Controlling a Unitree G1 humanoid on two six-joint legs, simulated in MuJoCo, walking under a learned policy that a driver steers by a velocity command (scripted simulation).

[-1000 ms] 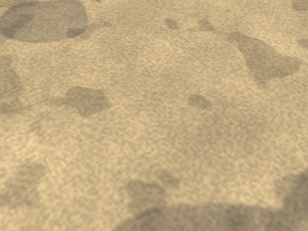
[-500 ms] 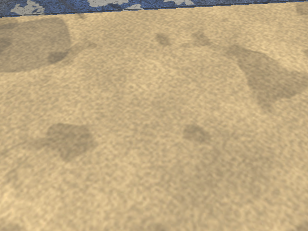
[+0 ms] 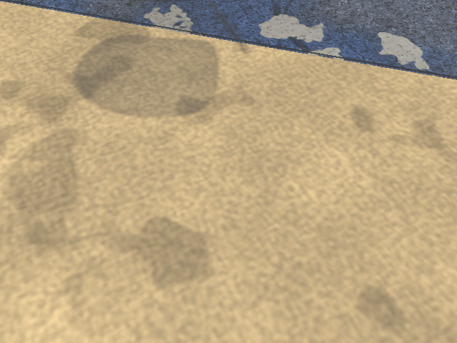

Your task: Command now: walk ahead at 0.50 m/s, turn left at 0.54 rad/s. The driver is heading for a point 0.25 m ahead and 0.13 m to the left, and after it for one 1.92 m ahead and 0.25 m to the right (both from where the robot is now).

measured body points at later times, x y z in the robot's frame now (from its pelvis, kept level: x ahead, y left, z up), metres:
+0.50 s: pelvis +0.29 +0.01 +0.01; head +0.32 +0.03 +0.46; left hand +0.46 +0.30 -0.07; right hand +0.39 -0.26 -0.11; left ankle +0.13 +0.09 -0.72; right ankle +0.45 -0.06 -0.72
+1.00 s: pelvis +0.55 +0.09 +0.01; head +0.57 +0.10 +0.46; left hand +0.52 +0.37 -0.12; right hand +0.82 -0.12 -0.04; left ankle +0.62 +0.21 -0.72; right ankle +0.45 -0.06 -0.71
